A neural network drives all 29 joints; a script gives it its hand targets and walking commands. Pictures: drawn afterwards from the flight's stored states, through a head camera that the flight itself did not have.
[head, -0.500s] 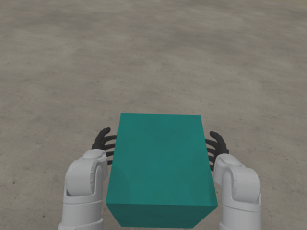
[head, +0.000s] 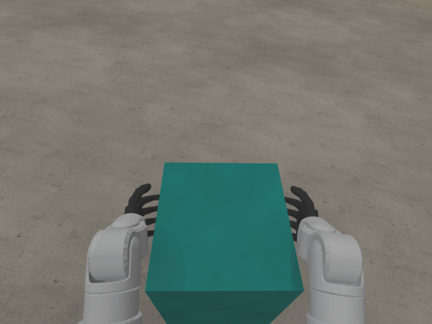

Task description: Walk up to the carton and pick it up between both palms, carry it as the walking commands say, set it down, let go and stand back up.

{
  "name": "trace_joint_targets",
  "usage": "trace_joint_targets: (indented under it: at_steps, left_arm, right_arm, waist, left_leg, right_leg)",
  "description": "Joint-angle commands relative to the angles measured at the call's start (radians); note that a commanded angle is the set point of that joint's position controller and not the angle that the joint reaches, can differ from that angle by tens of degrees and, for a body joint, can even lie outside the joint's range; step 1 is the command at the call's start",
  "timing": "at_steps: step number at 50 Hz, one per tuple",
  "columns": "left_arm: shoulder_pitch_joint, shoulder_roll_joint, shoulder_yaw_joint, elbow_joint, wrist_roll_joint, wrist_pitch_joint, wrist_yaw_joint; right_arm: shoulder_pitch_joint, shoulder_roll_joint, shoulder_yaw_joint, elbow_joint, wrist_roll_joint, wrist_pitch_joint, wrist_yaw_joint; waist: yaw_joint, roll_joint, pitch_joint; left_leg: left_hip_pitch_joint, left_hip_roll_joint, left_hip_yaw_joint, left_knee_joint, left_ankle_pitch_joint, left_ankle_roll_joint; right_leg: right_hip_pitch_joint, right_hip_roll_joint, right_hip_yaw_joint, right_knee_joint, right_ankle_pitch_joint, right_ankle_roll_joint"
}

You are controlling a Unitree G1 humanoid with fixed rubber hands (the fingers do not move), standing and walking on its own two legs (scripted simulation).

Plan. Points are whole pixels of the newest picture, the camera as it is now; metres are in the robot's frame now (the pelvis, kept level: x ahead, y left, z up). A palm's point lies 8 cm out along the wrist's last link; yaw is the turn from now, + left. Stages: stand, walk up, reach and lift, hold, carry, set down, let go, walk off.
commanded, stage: carry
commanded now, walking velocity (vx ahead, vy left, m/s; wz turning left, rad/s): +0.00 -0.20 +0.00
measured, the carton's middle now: (219, 248) +0.26 +0.00 +0.01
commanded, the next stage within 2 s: none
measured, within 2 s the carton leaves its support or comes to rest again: neither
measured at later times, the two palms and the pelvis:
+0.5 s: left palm (203, 249) +0.22 +0.03 +0.09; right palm (383, 248) +0.23 -0.26 +0.09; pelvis -0.04 -0.12 +0.01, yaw +3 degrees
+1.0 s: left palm (223, 251) +0.21 +0.00 +0.10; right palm (405, 252) +0.22 -0.29 +0.10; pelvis -0.05 -0.15 +0.01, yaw +2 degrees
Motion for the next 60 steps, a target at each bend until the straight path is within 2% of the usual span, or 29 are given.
trace_joint_targets:
  at_steps: [1,4,6,8,10,11,12,13,14,16,19,20,22,23,25,29,34,37,38,41,42,46,47,50,52,56,57,59,60]
  left_arm:
    - [-0.574,-0.945,-0.724,-0.142,-0.439,-0.036,-0.27]
    - [-0.51,-1.003,-0.731,-0.128,-0.468,-0.043,-0.268]
    - [-0.57,-0.972,-0.741,-0.158,-0.474,-0.04,-0.267]
    - [-0.492,-0.948,-0.729,-0.135,-0.464,-0.034,-0.268]
    - [-0.453,-0.917,-0.699,-0.113,-0.448,-0.024,-0.272]
    - [-0.404,-0.899,-0.69,-0.073,-0.438,-0.02,-0.275]
    - [-0.423,-0.922,-0.688,-0.054,-0.431,-0.029,-0.279]
    - [-0.402,-0.953,-0.671,-0.035,-0.427,-0.028,-0.276]
    - [-0.505,-0.957,-0.704,-0.156,-0.436,-0.058,-0.28]
    - [-0.513,-0.975,-0.692,-0.142,-0.435,-0.055,-0.273]
    - [-0.398,-0.924,-0.646,-0.094,-0.397,-0.042,-0.262]
    - [-0.456,-0.965,-0.668,-0.105,-0.417,-0.047,-0.263]
    - [-0.455,-0.951,-0.676,-0.1,-0.408,-0.042,-0.266]
    - [-0.426,-0.958,-0.662,-0.056,-0.402,-0.037,-0.261]
    - [-0.488,-0.929,-0.701,-0.131,-0.412,-0.033,-0.273]
    - [-0.553,-0.985,-0.724,-0.079,-0.454,-0.025,-0.28]
    - [-0.542,-0.952,-0.696,-0.151,-0.467,-0.023,-0.29]
    - [-0.512,-0.964,-0.708,-0.085,-0.449,-0.021,-0.288]
    - [-0.506,-0.929,-0.693,-0.125,-0.444,-0.026,-0.292]
    - [-0.548,-0.936,-0.685,-0.125,-0.435,-0.024,-0.286]
    - [-0.431,-0.905,-0.644,-0.01,-0.411,-0.009,-0.289]
    - [-0.53,-0.954,-0.694,-0.116,-0.435,-0.033,-0.275]
    - [-0.513,-0.94,-0.666,-0.089,-0.427,-0.025,-0.279]
    - [-0.454,-0.929,-0.666,-0.039,-0.406,-0.03,-0.279]
    - [-0.549,-0.925,-0.672,-0.105,-0.419,-0.046,-0.283]
    - [-0.49,-0.921,-0.671,-0.058,-0.4,-0.05,-0.282]
    - [-0.518,-0.957,-0.669,-0.05,-0.411,-0.055,-0.283]
    - [-0.529,-0.917,-0.631,-0.004,-0.368,-0.075,-0.28]
    - [-0.532,-0.951,-0.696,-0.091,-0.415,-0.068,-0.275]
  right_arm:
    - [-0.502,0.923,0.684,-0.103,0.41,0.0,0.294]
    - [-0.577,0.946,0.727,-0.225,0.456,-0.017,0.286]
    - [-0.514,0.91,0.684,-0.158,0.404,-0.011,0.277]
    - [-0.429,0.863,0.668,-0.119,0.38,-0.004,0.278]
    - [-0.396,0.876,0.684,-0.098,0.361,0.003,0.269]
    - [-0.389,0.858,0.68,-0.094,0.363,0.005,0.272]
    - [-0.498,0.899,0.709,-0.118,0.393,0.002,0.268]
    - [-0.471,0.892,0.726,-0.124,0.41,0.005,0.27]
    - [-0.566,0.934,0.759,-0.177,0.433,-0.008,0.282]
    - [-0.575,0.935,0.755,-0.177,0.457,-0.009,0.291]
    - [-0.485,0.936,0.746,-0.121,0.457,0.008,0.281]
    - [-0.556,0.958,0.736,-0.137,0.46,0.004,0.278]
    - [-0.527,0.944,0.738,-0.146,0.442,-0.008,0.283]
    - [-0.475,0.938,0.732,-0.075,0.443,0.014,0.283]
    - [-0.409,0.899,0.699,-0.06,0.399,-0.005,0.287]
    - [-0.528,0.94,0.682,-0.063,0.419,-0.005,0.286]
    - [-0.492,0.961,0.719,-0.088,0.41,0.005,0.266]
    - [-0.447,0.921,0.704,-0.049,0.398,0.01,0.268]
    - [-0.485,0.921,0.715,-0.078,0.404,0.001,0.268]
    - [-0.527,0.95,0.734,-0.074,0.428,0.011,0.281]
    - [-0.528,0.922,0.731,-0.089,0.432,0.01,0.277]
    - [-0.548,0.956,0.73,-0.096,0.457,0.005,0.289]
    - [-0.554,0.937,0.724,-0.078,0.449,0.007,0.285]
    - [-0.481,0.91,0.707,-0.054,0.424,0.004,0.283]
    - [-0.537,0.934,0.717,-0.058,0.421,-0.012,0.285]
    - [-0.49,0.904,0.708,-0.05,0.409,-0.019,0.279]
    - [-0.558,0.947,0.693,-0.069,0.408,-0.027,0.278]
    - [-0.491,0.939,0.649,0.032,0.368,-0.036,0.276]
    - [-0.528,0.949,0.721,-0.085,0.434,-0.035,0.283]
  waist:
    - [-0.015,0.173,-0.197]
    - [-0.005,0.16,-0.266]
    - [-0.015,0.283,-0.251]
    - [-0.007,0.288,-0.236]
    - [-0.002,0.043,-0.262]
    - [0.004,-0.242,-0.252]
    - [0.017,-0.239,-0.25]
    - [0.018,-0.189,-0.286]
    - [0.017,-0.113,-0.292]
    - [0.014,-0.101,-0.253]
    - [0.012,-0.153,-0.283]
    - [0.003,-0.081,-0.269]
    - [-0.001,-0.07,-0.289]
    - [-0.001,-0.059,-0.277]
    - [0.001,0.177,-0.253]
    - [0.001,0.126,-0.214]
    - [0.005,-0.112,-0.246]
    - [-0.007,0.015,-0.228]
    - [0.003,-0.038,-0.234]
    - [0.007,-0.068,-0.162]
    - [0.005,-0.068,-0.182]
    - [0.001,0.04,-0.192]
    - [0.009,-0.026,-0.199]
    - [0.001,-0.022,-0.201]
    - [0.015,-0.023,-0.21]
    - [-0.002,-0.024,-0.264]
    - [0.004,0.012,-0.276]
    - [-0.001,0.046,-0.183]
    - [0.008,0.027,-0.208]
  left_leg:
    - [0.242,0.371,-0.427,-0.348,0.342,0.143]
    - [0.221,0.265,-0.199,-0.279,0.38,0.078]
    - [0.229,0.269,-0.212,-0.278,0.324,0.08]
    - [0.186,0.198,-0.152,-0.246,0.214,0.043]
    - [0.046,0.131,-0.067,-0.042,0.129,-0.018]
    - [-0.135,0.056,-0.022,0.1,-0.154,-0.089]
    - [-0.211,-0.028,-0.018,0.251,-0.334,-0.07]
    - [-0.22,-0.014,-0.067,0.305,-0.339,-0.063]
    - [-0.172,-0.009,-0.075,0.38,-0.29,-0.044]
    - [-0.135,0.006,-0.069,0.349,-0.203,-0.043]
    - [-0.035,-0.024,-0.045,0.17,-0.178,-0.041]
    - [0.031,-0.021,-0.048,0.039,-0.134,-0.03]
    - [0.139,-0.048,-0.02,-0.186,-0.015,-0.014]
    - [0.297,0.009,-0.09,-0.292,0.071,-0.008]
    - [0.278,0.205,-0.291,-0.335,-0.096,0.027]
    - [0.124,0.105,-0.157,-0.262,0.086,-0.003]
    - [0.135,0.008,-0.067,-0.114,-0.029,-0.026]
    - [0.159,0.024,-0.08,-0.177,0.029,-0.02]
    - [0.172,0.006,-0.074,-0.155,-0.005,-0.025]
    - [0.111,0.012,-0.072,-0.167,-0.016,-0.023]
    - [0.123,0.0,-0.06,-0.167,-0.052,-0.016]
    - [0.14,0.037,-0.087,-0.216,0.033,-0.008]
    - [0.124,0.017,-0.077,-0.175,0.021,-0.014]
    - [0.147,0.012,-0.074,-0.193,-0.011,-0.002]
    - [0.149,0.0,-0.067,-0.175,0.0,0.0]
    - [0.201,0.034,-0.086,-0.22,0.062,0.009]
    - [0.165,0.035,-0.082,-0.191,0.123,0.006]
    - [0.119,0.036,-0.073,-0.238,0.052,0.003]
    - [0.182,0.033,-0.096,-0.233,0.045,0.018]
  right_leg:
    - [-0.145,-0.057,0.145,0.244,-0.068,0.052]
    - [-0.025,-0.031,0.106,0.121,-0.019,0.055]
    - [0.004,-0.008,0.044,0.023,-0.038,0.075]
    - [0.129,0.013,0.013,-0.219,0.038,0.082]
    - [0.372,-0.065,0.092,-0.379,0.11,0.046]
    - [0.382,-0.272,0.35,-0.438,0.159,-0.005]
    - [0.374,-0.344,0.388,-0.419,0.247,-0.104]
    - [0.424,-0.324,0.396,-0.373,0.372,-0.157]
    - [0.404,-0.3,0.354,-0.37,0.354,-0.152]
    - [0.308,-0.247,0.225,-0.378,0.162,-0.123]
    - [0.302,-0.256,0.246,-0.375,0.182,-0.128]
    - [0.305,-0.251,0.218,-0.349,0.256,-0.123]
    - [0.314,-0.253,0.243,-0.337,0.224,-0.091]
    - [0.186,-0.259,0.249,-0.345,0.187,-0.064]
    - [0.122,-0.142,0.162,-0.307,0.07,0.045]
    - [0.299,-0.128,0.138,-0.265,0.27,0.009]
    - [0.332,-0.219,0.242,-0.43,0.238,0.022]
    - [0.325,-0.209,0.199,-0.361,0.33,-0.036]
    - [0.327,-0.202,0.222,-0.397,0.299,0.009]
    - [0.303,-0.221,0.206,-0.437,0.175,0.006]
    - [0.288,-0.205,0.22,-0.458,0.06,0.014]
    - [0.277,-0.182,0.178,-0.385,0.133,-0.029]
    - [0.33,-0.196,0.202,-0.423,0.204,0.012]
    - [0.277,-0.211,0.206,-0.448,-0.017,-0.003]
    - [0.324,-0.229,0.219,-0.475,0.128,0.027]
    - [0.325,-0.172,0.144,-0.377,0.133,-0.03]
    - [0.364,-0.174,0.141,-0.336,0.302,-0.014]
    - [0.306,-0.177,0.133,-0.342,0.187,-0.039]
    - [0.277,-0.17,0.153,-0.357,0.12,-0.022]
